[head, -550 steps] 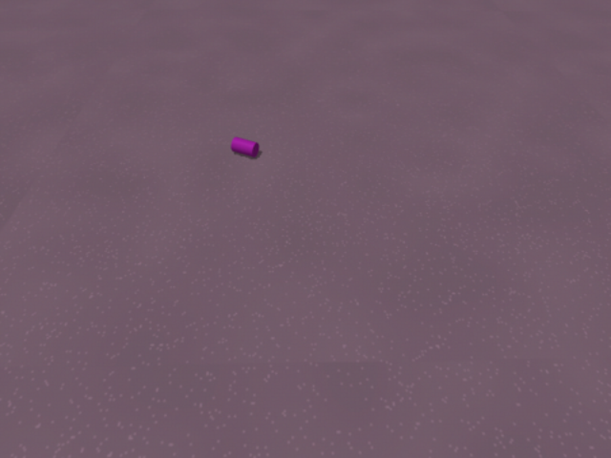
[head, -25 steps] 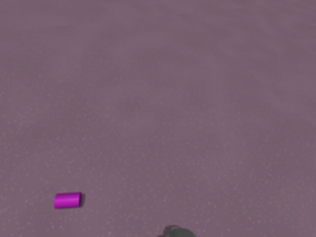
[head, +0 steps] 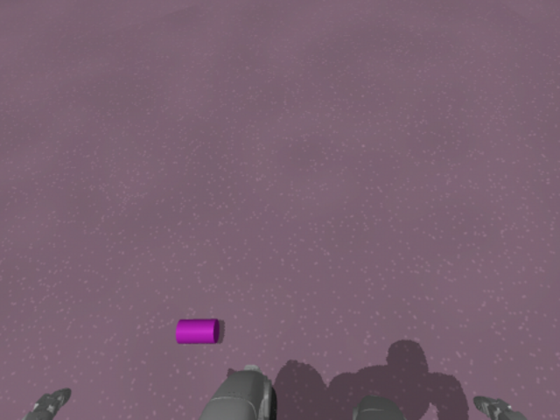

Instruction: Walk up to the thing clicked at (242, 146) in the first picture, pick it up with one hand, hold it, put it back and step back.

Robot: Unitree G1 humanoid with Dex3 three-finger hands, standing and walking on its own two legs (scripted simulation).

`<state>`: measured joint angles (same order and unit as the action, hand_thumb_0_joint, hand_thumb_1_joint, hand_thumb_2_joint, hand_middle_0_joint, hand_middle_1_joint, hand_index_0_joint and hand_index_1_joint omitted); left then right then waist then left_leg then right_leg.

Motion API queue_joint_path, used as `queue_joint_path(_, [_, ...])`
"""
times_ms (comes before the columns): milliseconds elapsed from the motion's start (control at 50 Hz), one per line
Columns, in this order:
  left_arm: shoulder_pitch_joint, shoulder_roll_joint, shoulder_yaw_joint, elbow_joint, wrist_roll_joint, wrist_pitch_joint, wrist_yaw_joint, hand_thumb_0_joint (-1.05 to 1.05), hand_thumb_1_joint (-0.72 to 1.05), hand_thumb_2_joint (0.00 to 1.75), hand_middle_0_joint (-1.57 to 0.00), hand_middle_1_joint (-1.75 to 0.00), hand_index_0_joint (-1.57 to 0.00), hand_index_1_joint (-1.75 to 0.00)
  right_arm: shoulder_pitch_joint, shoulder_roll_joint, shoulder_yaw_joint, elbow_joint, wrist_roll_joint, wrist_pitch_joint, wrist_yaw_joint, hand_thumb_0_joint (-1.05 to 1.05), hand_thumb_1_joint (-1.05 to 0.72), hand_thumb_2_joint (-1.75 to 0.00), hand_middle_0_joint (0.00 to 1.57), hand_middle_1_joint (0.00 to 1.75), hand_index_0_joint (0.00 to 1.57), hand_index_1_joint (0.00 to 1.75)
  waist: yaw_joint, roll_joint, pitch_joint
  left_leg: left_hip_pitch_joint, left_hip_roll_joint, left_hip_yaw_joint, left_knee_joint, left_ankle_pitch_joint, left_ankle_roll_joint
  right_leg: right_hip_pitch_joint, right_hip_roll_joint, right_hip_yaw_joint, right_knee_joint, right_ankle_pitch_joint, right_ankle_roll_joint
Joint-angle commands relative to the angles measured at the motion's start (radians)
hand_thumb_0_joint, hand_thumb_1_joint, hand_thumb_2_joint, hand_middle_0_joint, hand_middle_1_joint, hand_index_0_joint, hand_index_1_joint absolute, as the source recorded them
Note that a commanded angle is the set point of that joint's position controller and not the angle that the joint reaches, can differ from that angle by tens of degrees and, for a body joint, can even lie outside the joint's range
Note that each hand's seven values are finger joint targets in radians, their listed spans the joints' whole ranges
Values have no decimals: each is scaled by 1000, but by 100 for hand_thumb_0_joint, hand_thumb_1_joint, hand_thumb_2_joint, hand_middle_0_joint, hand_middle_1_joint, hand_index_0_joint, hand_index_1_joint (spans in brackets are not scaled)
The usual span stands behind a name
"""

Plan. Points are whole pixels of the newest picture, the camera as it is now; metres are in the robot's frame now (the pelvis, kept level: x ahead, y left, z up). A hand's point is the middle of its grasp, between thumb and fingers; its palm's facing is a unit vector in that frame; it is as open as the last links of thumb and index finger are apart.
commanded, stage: walk up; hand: left
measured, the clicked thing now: (198, 331) +0.36 +0.35 -0.71
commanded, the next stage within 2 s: none
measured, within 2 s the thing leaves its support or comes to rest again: neither
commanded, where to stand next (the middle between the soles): -0.01 +0.01 m, yaw +0 degrees
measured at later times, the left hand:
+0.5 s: hand out of the picture +0.03 +0.30 -0.15, palm faces -0.08 -0.91 -0.42, open 7.4 cm
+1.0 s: hand out of the picture -0.08 +0.34 -0.13, palm faces +0.01 -0.92 -0.39, open 7.4 cm
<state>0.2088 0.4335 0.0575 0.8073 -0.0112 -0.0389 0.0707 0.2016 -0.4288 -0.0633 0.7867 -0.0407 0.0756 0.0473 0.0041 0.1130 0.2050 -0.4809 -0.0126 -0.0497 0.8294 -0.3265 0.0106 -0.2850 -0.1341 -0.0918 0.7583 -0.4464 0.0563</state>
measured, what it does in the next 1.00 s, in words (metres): steps on the spot: left foot, then right foot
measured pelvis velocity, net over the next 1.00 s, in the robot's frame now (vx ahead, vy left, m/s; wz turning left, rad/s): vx -0.08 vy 0.04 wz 0.00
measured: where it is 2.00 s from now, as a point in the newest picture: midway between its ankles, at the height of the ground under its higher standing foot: outside the picture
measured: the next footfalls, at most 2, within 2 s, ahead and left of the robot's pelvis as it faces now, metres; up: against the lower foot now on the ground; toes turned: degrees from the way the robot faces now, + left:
left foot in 0.02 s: +0.10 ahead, +0.13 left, +0.00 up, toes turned -1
right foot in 0.50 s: -0.08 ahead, -0.10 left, +0.00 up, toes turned -5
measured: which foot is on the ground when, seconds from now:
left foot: up 0.00-0.00, down 0.02-0.54, up 0.56-0.92, down 0.94-1.00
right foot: down 0.00-0.06, up 0.08-0.48, down 0.50-0.96, up 0.98-1.00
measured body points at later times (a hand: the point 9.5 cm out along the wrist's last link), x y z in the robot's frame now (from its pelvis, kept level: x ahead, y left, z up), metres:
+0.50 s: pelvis -0.08 +0.02 -0.01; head -0.01 +0.01 +0.43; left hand +0.03 +0.34 -0.12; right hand +0.07 -0.29 -0.11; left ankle +0.06 +0.13 -0.71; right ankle -0.12 -0.10 -0.71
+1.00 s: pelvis -0.08 +0.04 +0.01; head -0.07 +0.06 +0.46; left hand -0.08 +0.39 -0.10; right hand -0.02 -0.29 -0.08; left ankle -0.04 +0.16 -0.71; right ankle -0.12 -0.09 -0.69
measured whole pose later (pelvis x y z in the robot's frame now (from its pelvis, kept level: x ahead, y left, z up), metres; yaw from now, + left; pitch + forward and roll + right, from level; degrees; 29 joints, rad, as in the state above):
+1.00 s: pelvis -0.08 +0.04 +0.01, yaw +0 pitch -4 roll +2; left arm 0.37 0.46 0.09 0.88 0.02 0.01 -0.05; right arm 0.32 -0.42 -0.07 0.89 -0.03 -0.08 0.03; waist 0.04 -0.07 0.08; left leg -0.27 -0.03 0.05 0.59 -0.25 0.02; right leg -0.24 -0.08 -0.01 0.81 -0.47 -0.04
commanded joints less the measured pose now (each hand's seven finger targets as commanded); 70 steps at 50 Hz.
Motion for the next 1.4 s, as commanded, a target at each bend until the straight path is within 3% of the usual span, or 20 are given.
queue_joint_path(0, [41, 262, 57, -44, -24, 11, 27, 0, 90, 90, -20, -30, -20, -30, 87, -197, -87, -66, -15, -46, -8, 0, -90, -90, 20, 30, 20, 30, -40, -235, -263, 230, -9, 68, -340, 357, 68, 127, -109, 54, 160, 830, -139])
queue_joint_path(40, [78, 151, 36, -78, -43, 16, 32, 0, 90, 90, -20, -30, -20, -30, 98, -317, -121, -102, -8, -55, -16, 0, -90, -90, 20, 30, 20, 30, -71, 194, -375, 583, 248, -322, -200, 1305, 247, -288, 189, 52, 544, -202, -50])
queue_joint_path(60, [56, 169, 38, -57, -40, 26, 53, 0, 90, 90, -20, -30, -20, -30, 146, -301, -121, -84, 14, -46, -18, 0, -90, -90, 20, 30, 20, 30, -94, 186, -419, 512, 340, -412, -252, 1316, 332, -230, 157, 97, 567, -286, -69])
queue_joint_path(140, [90, 205, 54, -13, -42, 47, 36, 0, 90, 90, -20, -30, -20, -30, -7, -191, -92, -146, 20, -30, -50, 0, -90, -90, 20, 30, 20, 30, -28, -12, -361, 433, 220, -190, -222, 967, 208, -257, 174, 203, 611, -135, -77])
queue_joint_path(360, [50, 170, 61, -36, 30, 71, -28, 0, 90, 90, -20, -30, -20, -30, -30, -240, -69, -119, 32, -64, -88, 0, -90, -90, 20, 30, 20, 30, -17, 6, -262, 215, 365, -295, -285, 599, 288, -105, 148, 168, 311, -104, -74])
queue_joint_path(460, [199, 146, 77, 35, 27, 55, -72, 0, 90, 90, -20, -30, -20, -30, -120, -261, -66, -117, 16, -65, -68, 0, -90, -90, 20, 30, 20, 30, 51, 34, -297, 13, 218, -192, -376, -279, 133, 145, 148, 56, -72, -20, -124])
queue_joint_path(480, [251, 157, 83, 59, 31, 42, -72, 0, 90, 90, -20, -30, -20, -30, -116, -233, -60, -110, 12, -58, -64, 0, -90, -90, 20, 30, 20, 30, 66, -11, -296, -42, 177, -158, -306, -400, 92, 188, 147, 103, -156, -85, -129])
queue_joint_path(520, [148, 279, 107, 6, 64, 14, -57, 0, 90, 90, -20, -30, -20, -30, -92, -124, -28, -109, 10, -55, -60, 0, -90, -90, 20, 30, 20, 30, 50, -292, -140, -287, -41, -19, 77, -239, -19, 40, -210, 752, -518, -629, -241])
queue_joint_path(540, [67, 361, 123, -26, 64, 16, -49, 0, 90, 90, -20, -30, -20, -30, -166, -212, -57, -104, 2, -62, -68, 0, -90, -90, 20, 30, 20, 30, 91, -247, -74, -167, -10, -147, 171, -204, -24, -187, -321, 849, -574, -627, -339])
queue_joint_path(620, [-38, 212, 94, -10, 55, -21, -47, 0, 90, 90, -20, -30, -20, -30, 10, -151, -44, 16, 32, -79, -42, 0, -90, -90, 20, 30, 20, 30, -15, -176, -114, -116, -51, -105, 163, -43, -20, 60, -86, 368, -444, -82, -186])
queue_joint_path(700, [88, 253, 116, -15, 61, -20, -80, 0, 90, 90, -20, -30, -20, -30, 2, -215, -51, 13, 28, -107, -25, 0, -90, -90, 20, 30, 20, 30, 78, -368, -80, -191, -18, 5, 91, -99, -35, 189, -107, 413, -527, -368, -233])
queue_joint_path(800, [188, 243, 107, 4, 46, -12, -99, 0, 90, 90, -20, -30, -20, -30, -37, -188, -47, 10, 21, -139, -7, 0, -90, -90, 20, 30, 20, 30, 106, -313, -45, -114, 10, 40, -93, -127, -22, 228, -130, 362, -513, -179, -263])
queue_joint_path(900, [42, 218, 72, -52, 33, 8, -110, 0, 90, 90, -20, -30, -20, -30, 224, -169, -64, 96, 31, -164, -20, 0, -90, -90, 20, 30, 20, 30, -61, -203, -155, 374, -20, 126, -426, 111, 15, 5, -40, 148, -259, 33, -213])
queue_joint_path(940, [93, 79, 28, -76, 30, 20, -114, 0, 90, 90, -20, -30, -20, -30, 381, -261, -99, 115, 6, -174, -56, 0, -90, -90, 20, 30, 20, 30, -113, 136, -213, 676, 161, -261, -514, -194, 56, -369, 112, 36, 239, -120, -119])
queue_joint_path(960, [114, 102, 33, -74, 27, 31, -109, 0, 90, 90, -20, -30, -20, -30, 341, -331, -103, 73, -4, -180, -61, 0, -90, -90, 20, 30, 20, 30, -88, 89, -176, 574, 389, -664, -634, -478, 154, -507, 154, 133, 371, -115, -100])
queue_joint_path(980, [81, 220, 59, -55, 33, 35, -102, 0, 90, 90, -20, -30, -20, -30, 275, -356, -111, 55, 28, -177, -58, 0, -90, -90, 20, 30, 20, 30, -89, -4, -89, 405, 449, -711, -686, -586, 243, -451, 69, 231, 378, -82, -110])
queue_joint_path(1140, [158, 141, 46, 51, 1, 49, -98, 0, 90, 90, -20, -30, -20, -30, 49, -187, -30, 1, 33, -192, -74, 0, -90, -90, 20, 30, 20, 30, 41, 47, -33, 101, 215, -20, -514, 534, 157, -102, 56, 180, 187, 179, -50])
queue_joint_path(1220, [41, 135, 35, 38, -24, 37, -65, 0, 90, 90, -20, -30, -20, -30, 41, -190, -30, -5, 31, -134, -73, 0, -90, -90, 20, 30, 20, 30, -5, 164, -78, 194, 174, 39, -392, 847, 166, -91, 89, 61, 52, 214, -37])
queue_joint_path(1320, [63, 153, 42, 67, -4, 37, -42, 0, 90, 90, -20, -30, -20, -30, -15, -202, -44, -24, 57, -56, -72, 0, -90, -90, 20, 30, 20, 30, 24, 47, -239, 230, 150, -4, -162, 599, 130, 77, 139, 38, -200, 303, -55])
queue_joint_path(1380, [12, 241, 66, 28, 28, 22, -41, 0, 90, 90, -20, -30, -20, -30, 85, -86, -2, -2, 82, -56, -81, 0, -90, -90, 20, 30, 20, 30, 18, -383, -317, 41, -75, 14, 213, -232, 13, 215, -200, 445, -321, 936, -226])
